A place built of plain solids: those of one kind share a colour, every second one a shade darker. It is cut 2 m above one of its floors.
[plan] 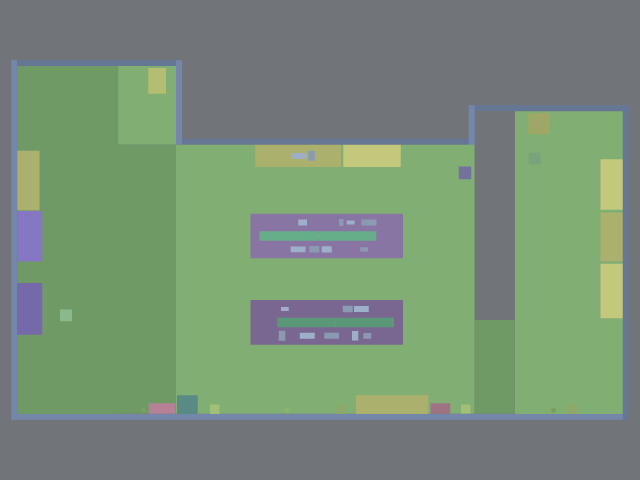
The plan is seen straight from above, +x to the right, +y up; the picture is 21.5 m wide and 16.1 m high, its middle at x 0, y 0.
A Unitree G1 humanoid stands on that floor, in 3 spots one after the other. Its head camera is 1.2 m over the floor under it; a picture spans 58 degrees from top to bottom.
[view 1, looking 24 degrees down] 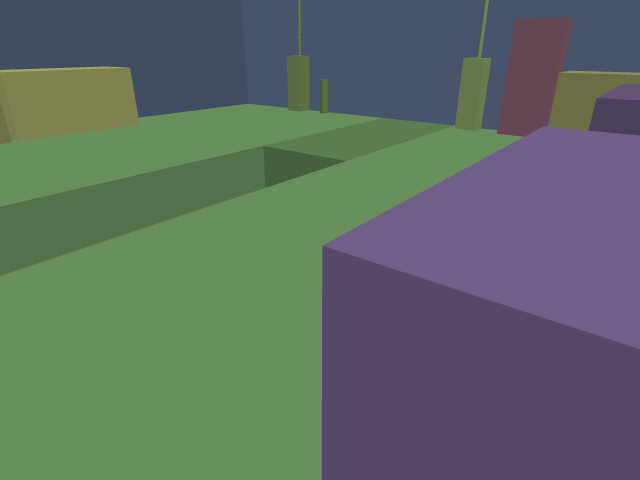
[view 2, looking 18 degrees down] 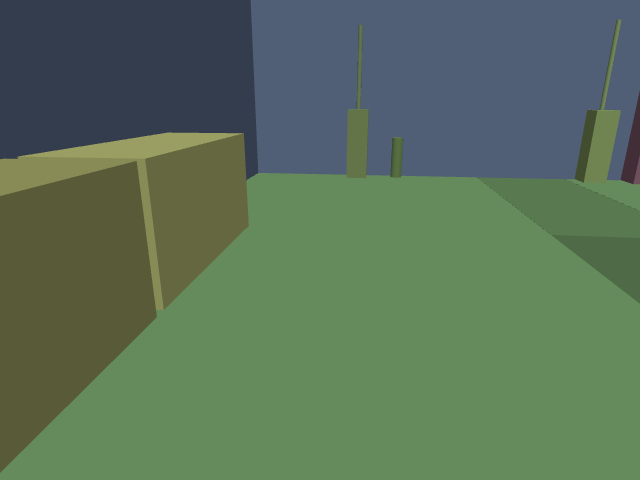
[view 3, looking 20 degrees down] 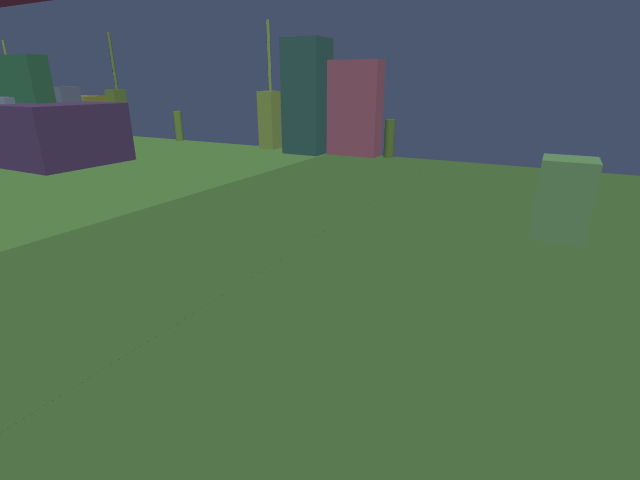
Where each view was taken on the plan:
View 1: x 2.39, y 1.40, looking -52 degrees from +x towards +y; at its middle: floor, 2.95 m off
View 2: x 8.20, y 1.40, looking -83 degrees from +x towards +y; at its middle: floor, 3.88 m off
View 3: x -8.38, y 1.40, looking -62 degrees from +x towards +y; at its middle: floor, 3.51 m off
